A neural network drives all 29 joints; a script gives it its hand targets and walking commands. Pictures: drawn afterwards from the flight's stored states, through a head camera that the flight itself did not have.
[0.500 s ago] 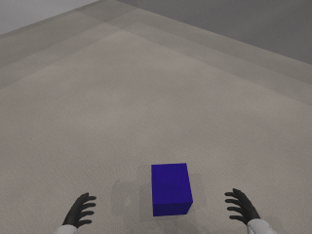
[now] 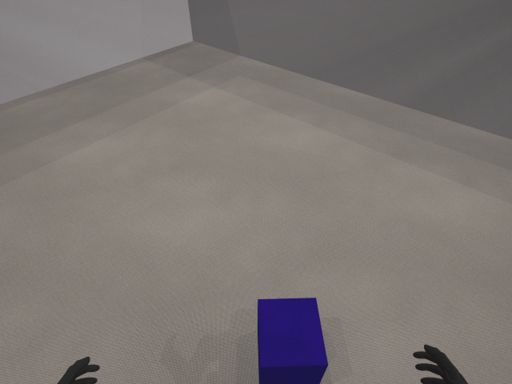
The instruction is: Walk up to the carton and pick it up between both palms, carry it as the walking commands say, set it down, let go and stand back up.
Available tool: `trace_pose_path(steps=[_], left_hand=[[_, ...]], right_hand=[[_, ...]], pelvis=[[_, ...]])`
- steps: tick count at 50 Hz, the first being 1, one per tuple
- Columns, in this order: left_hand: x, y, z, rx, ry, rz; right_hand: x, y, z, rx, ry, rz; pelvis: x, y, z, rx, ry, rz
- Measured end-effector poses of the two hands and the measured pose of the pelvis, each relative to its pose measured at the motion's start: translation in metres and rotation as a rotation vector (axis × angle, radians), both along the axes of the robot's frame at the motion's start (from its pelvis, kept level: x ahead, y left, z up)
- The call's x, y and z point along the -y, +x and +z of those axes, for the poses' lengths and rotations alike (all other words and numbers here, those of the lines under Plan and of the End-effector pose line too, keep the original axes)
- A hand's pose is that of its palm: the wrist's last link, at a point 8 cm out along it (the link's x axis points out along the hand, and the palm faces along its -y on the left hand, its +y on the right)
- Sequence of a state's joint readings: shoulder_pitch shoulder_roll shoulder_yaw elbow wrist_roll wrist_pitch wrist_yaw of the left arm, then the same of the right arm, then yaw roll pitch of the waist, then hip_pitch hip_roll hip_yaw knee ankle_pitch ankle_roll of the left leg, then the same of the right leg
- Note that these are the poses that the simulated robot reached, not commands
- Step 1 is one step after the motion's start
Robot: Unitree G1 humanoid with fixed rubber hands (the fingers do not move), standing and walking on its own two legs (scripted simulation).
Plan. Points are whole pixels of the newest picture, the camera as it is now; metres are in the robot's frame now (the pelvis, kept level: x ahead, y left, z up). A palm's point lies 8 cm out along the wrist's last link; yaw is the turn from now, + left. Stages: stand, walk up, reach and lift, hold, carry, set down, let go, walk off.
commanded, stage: stand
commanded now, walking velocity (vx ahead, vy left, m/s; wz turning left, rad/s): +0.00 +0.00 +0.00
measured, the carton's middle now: (287, 345) +0.41 -0.11 -0.64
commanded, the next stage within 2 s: none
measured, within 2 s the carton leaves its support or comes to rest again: neither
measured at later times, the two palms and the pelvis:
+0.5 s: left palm out of the picture +0.06 +0.28 -0.08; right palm out of the picture +0.07 -0.32 -0.08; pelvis -0.03 -0.03 +0.01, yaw +1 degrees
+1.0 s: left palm out of the picture +0.05 +0.25 -0.09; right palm out of the picture +0.02 -0.35 -0.10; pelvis -0.05 -0.05 +0.02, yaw +1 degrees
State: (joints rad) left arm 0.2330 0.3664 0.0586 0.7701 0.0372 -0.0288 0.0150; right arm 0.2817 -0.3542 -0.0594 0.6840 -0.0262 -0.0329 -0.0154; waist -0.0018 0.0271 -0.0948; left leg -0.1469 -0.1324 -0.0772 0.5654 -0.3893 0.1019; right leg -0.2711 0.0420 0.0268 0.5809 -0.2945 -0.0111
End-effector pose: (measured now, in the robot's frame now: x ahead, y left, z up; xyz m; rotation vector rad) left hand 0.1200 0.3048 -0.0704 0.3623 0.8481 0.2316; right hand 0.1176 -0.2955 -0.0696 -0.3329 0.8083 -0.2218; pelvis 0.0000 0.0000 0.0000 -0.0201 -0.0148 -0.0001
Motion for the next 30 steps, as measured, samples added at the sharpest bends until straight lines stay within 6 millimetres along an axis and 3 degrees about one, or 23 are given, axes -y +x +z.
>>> trace_pose_path(steps=[9, 30], left_hand=[[0.006, -0.026, -0.007, -0.058, -0.012, 0.018], [0.035, -0.073, -0.007, -0.154, -0.01, 0.037]], right_hand=[[0.009, -0.01, 0.0, -0.022, -0.017, 0.016], [0.034, -0.061, -0.021, -0.176, 0.04, 0.021]], pelvis=[[0.006, -0.012, 0.002, 0.013, 0.016, 0.005], [0.037, -0.039, 0.012, 0.031, 0.027, 0.018]])
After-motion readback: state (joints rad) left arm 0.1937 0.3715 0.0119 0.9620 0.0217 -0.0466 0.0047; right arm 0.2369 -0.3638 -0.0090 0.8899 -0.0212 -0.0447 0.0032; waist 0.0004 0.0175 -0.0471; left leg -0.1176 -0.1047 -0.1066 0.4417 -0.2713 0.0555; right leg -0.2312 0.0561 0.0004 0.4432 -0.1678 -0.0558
